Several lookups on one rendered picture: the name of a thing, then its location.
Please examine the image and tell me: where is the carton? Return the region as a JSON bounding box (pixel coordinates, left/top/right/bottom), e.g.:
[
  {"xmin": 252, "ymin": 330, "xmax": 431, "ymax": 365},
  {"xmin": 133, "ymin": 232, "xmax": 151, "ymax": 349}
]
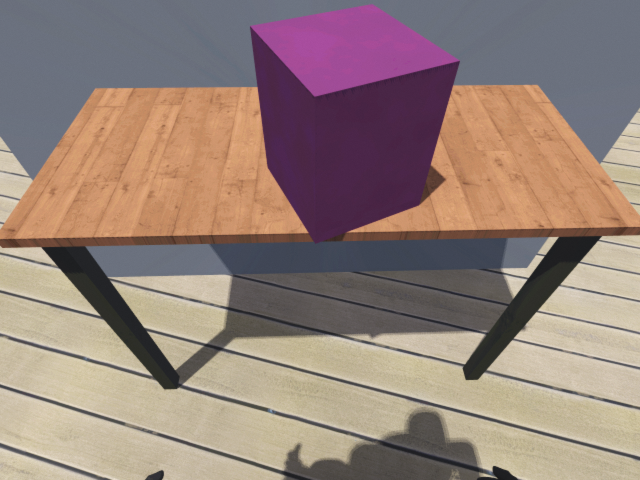
[{"xmin": 250, "ymin": 4, "xmax": 460, "ymax": 244}]

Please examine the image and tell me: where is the table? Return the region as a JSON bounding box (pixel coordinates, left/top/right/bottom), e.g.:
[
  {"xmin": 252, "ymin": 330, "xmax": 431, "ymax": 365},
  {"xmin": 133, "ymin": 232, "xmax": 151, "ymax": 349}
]
[{"xmin": 0, "ymin": 85, "xmax": 640, "ymax": 389}]

